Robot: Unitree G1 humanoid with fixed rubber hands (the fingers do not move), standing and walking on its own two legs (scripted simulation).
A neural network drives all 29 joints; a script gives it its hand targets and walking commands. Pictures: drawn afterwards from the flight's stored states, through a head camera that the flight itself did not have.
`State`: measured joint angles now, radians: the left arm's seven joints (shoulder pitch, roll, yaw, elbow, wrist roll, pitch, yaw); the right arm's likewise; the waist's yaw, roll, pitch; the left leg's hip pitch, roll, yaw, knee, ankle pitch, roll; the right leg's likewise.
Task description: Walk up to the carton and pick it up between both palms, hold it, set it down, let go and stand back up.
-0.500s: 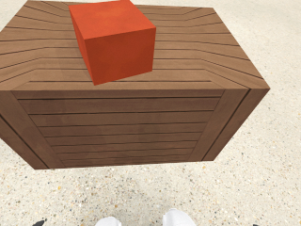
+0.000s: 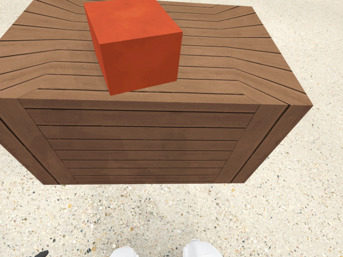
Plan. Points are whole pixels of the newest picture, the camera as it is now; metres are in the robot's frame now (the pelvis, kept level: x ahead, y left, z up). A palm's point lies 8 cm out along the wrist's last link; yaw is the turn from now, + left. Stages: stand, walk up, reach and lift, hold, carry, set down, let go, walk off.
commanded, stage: walk up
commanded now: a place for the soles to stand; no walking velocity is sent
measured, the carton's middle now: (132, 44) +0.76 +0.12 +0.06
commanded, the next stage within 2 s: none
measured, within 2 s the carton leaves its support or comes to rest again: neither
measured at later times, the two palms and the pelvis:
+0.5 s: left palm out of the picture +0.08 +0.31 -0.10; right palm out of the picture +0.07 -0.33 -0.10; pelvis +0.01 +0.00 +0.00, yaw +1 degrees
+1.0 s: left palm out of the picture +0.09 +0.44 -0.10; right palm (234, 187) +0.31 -0.19 -0.10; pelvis +0.13 +0.10 -0.01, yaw +7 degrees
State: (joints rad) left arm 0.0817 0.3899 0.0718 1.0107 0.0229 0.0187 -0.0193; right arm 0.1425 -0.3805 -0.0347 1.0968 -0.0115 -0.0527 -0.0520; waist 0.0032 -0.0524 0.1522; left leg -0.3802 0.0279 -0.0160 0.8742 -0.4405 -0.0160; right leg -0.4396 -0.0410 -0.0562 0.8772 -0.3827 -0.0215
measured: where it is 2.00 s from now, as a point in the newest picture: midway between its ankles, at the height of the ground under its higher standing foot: (132, 242)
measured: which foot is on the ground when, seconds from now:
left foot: down 0.00-0.50, up 0.52-0.82, down 0.84-1.00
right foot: down 0.00-0.92, up 0.94-1.00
